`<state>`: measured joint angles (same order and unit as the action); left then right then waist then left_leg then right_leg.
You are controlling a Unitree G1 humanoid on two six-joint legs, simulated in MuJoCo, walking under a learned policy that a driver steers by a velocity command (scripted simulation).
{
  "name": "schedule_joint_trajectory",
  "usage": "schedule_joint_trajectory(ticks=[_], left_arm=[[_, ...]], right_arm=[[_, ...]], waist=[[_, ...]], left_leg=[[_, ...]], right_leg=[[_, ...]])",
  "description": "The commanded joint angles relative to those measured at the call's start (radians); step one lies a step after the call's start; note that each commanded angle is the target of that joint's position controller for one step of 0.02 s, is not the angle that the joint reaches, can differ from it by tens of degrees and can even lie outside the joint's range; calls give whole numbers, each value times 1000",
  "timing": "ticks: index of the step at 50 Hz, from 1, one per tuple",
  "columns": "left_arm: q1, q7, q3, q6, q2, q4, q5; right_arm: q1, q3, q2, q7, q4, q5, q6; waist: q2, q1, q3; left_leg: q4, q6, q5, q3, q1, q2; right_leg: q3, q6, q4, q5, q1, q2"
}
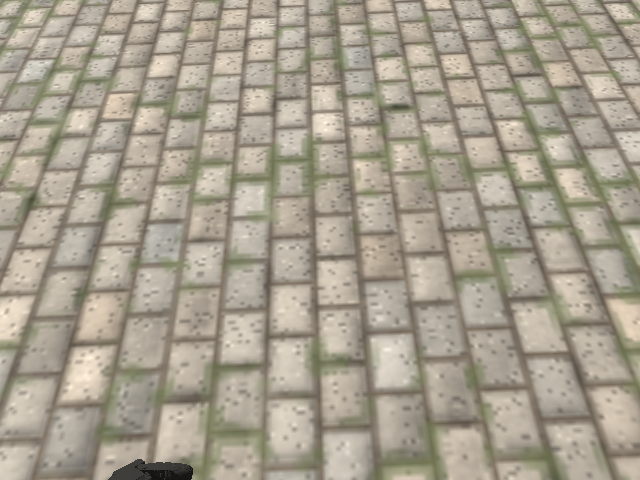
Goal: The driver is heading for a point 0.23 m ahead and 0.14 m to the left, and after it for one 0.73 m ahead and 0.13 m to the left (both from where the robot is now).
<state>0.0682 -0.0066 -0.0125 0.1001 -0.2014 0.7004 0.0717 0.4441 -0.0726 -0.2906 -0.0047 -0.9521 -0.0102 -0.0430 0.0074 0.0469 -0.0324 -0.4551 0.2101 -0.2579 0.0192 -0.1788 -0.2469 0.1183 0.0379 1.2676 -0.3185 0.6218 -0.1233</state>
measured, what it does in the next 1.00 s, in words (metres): walks ahead, turning left: right foot, then left foot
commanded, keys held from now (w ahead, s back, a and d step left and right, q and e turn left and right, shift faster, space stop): w+q+shift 0.04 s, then q+shift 0.52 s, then shift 0.44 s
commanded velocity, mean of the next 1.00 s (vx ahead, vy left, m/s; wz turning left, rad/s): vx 0.27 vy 0.00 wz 0.74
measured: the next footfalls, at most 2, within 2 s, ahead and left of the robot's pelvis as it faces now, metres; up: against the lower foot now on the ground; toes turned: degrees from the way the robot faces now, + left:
right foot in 0.22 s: +0.45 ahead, -0.16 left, +0.00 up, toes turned +17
left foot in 0.62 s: +0.41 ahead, +0.11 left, +0.00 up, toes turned +40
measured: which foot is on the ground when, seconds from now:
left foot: down 0.00-0.22, up 0.24-0.60, down 0.62-1.00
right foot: up 0.00-0.20, down 0.22-0.62, up 0.64-0.98, down 1.00-1.00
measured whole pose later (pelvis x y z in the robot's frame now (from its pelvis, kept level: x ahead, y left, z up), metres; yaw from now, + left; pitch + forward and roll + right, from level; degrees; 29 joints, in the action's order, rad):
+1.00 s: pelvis +0.41 -0.03 +0.00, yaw +42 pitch +1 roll +0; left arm 0.15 0.00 0.05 -0.02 -0.28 0.77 0.00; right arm 0.13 -0.04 -0.26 0.01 -0.61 -0.01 0.02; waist -0.02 0.00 -0.01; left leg -0.58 0.03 -0.21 0.03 -0.39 -0.04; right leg -0.01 0.03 0.62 -0.28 0.33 -0.04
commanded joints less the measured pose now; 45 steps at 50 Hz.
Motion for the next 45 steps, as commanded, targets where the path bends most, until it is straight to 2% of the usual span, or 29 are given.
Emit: schedule_joint_trajectory(ticks=[1,3,6,8,9,10,11,12,13,14,15,16,17,19,21,23,27,30,31,32,33,34,35,36,37,38,40,43,45], left_arm=[[-46,-13,14,-24,-116,-99,1],[-133,-19,1,-20,-94,-136,-18],[-160,-9,-7,-7,-90,-160,-35],[-84,13,8,1,-137,-155,-36],[-111,25,64,43,-205,-199,-104],[101,36,86,53,-256,-146,-111],[301,40,82,47,-268,-84,-79],[363,35,71,34,-284,-98,-18],[321,20,88,13,-282,-97,-22],[195,26,95,-8,-250,-129,-41],[125,39,74,-23,-158,-140,-48],[65,44,59,-31,-130,-138,-57],[21,41,61,-33,-135,-125,-61],[-31,32,82,-20,-168,-90,-62],[-31,32,106,-14,-217,-60,-57],[-68,35,116,-20,-237,-52,-68],[-70,19,130,-38,-267,-32,-100],[-41,12,136,-54,-279,-12,-119],[0,5,131,-58,-256,5,-118],[42,-1,120,-59,-228,-8,-88],[63,1,99,-63,-191,-56,-59],[2,2,116,-72,-252,-33,-82],[-16,7,116,-80,-251,-37,-103],[-1,21,113,-87,-229,-19,-91],[11,30,115,-95,-237,-11,-78],[34,29,116,-102,-238,-1,-75],[74,27,111,-107,-217,13,-78],[54,26,85,-108,-159,7,-75],[47,20,81,-109,-161,2,-77]], right_arm=[[-68,-25,-137,7,112,8,-56],[-19,-34,-146,2,105,15,-52],[66,-47,-164,-3,88,22,-26],[51,-51,-171,7,98,17,-21],[25,-21,-58,22,117,81,-17],[-93,-25,-112,25,154,67,-15],[-99,0,-22,29,200,24,-6],[42,20,11,26,247,0,-5],[157,5,-85,20,254,45,-2],[85,0,-124,23,277,66,18],[-29,-15,-148,34,288,63,41],[-64,-26,-151,39,302,58,65],[-71,-27,-130,40,318,53,81],[-106,-9,-49,39,364,50,94],[-147,-8,-44,35,387,38,87],[-152,-11,-56,15,379,38,85],[-247,-36,-117,-20,407,38,110],[-278,-57,-135,-28,433,31,111],[-216,-73,-163,-16,416,20,104],[-133,-108,-296,9,418,10,96],[-180,-101,-353,14,461,-21,82],[-185,-77,-270,-2,469,-15,60],[-210,-62,-243,-5,457,-8,45],[-252,-54,-211,-1,449,9,42],[-300,-43,-185,7,452,16,48],[-332,-36,-181,13,459,6,51],[-355,-27,-163,21,460,-9,49],[-346,-24,-144,28,440,-4,50],[-329,-22,-139,28,424,-7,55]], waist=[[-90,-58,-104],[-45,-5,-97],[24,64,-14],[77,27,59],[42,-35,126],[52,-178,232],[-27,-201,392],[-263,-133,551],[-355,-89,646],[-289,-72,553],[-146,-86,371],[-77,-48,232],[-63,-14,135],[-94,9,38],[-106,-4,81],[-102,3,137],[-111,-20,111],[-78,-11,83],[-15,13,109],[235,29,137],[366,-31,266],[147,35,308],[101,11,252],[44,-17,206],[67,-40,179],[98,-61,177],[100,-78,191],[111,-55,191],[134,-34,193]], left_leg=[[318,131,213,368,-219,253],[263,73,462,315,-179,207],[110,-25,815,288,-19,183],[-42,-94,883,333,9,167],[-170,-143,667,444,-40,179],[-353,-176,592,385,-77,152],[-668,-219,-158,284,-232,86],[-939,-241,-544,245,-397,60],[-1162,-285,-470,251,-490,128],[-1170,-298,-341,171,-562,221],[-1127,-310,-254,99,-597,258],[-1121,-318,-230,70,-563,287],[-1055,-312,-240,67,-516,320],[-828,-297,-211,41,-433,369],[-661,-284,-74,22,-392,377],[-505,-253,76,6,-299,376],[-323,-200,131,-60,-218,341],[-150,-146,100,-106,-138,287],[-67,-111,182,-97,-18,250],[21,-20,686,188,179,430],[45,216,722,557,294,656],[77,198,633,496,238,641],[76,137,540,392,175,600],[75,71,434,318,115,541],[84,38,383,272,45,510],[94,34,395,232,-35,484],[100,37,409,190,-72,458],[83,36,365,179,-64,449],[76,42,293,204,-70,462]], right_leg=[[-113,44,-252,123,-8,-12],[-141,26,-463,316,-67,31],[-182,-17,-665,428,-158,149],[-141,-32,-774,436,-347,206],[-30,-32,-856,489,-513,188],[-41,-39,-871,610,-708,131],[117,-106,-693,887,-993,-108],[368,-177,-588,1443,-1171,-341],[550,-344,-654,1223,-1183,-463],[509,-344,-754,759,-1058,-398],[356,-300,-819,596,-870,-308],[235,-278,-867,587,-676,-255],[148,-263,-917,568,-519,-228],[-28,-238,-997,574,-330,-183],[-103,-257,-1009,642,-357,-187],[-185,-243,-991,621,-386,-188],[-269,-196,-942,475,-434,-201],[-298,-142,-818,426,-451,-200],[-332,-103,-670,432,-416,-150],[-390,-18,-348,141,-204,-43],[-252,31,-38,-400,53,98],[-103,21,47,-356,66,77],[-95,-3,31,-277,71,60],[-87,-6,-35,-206,59,37],[-88,1,-83,-156,21,30],[-109,9,-72,-113,-56,44],[-120,23,-137,-70,-115,62],[-117,28,-343,-63,-174,64],[-121,23,-430,-62,-222,70]])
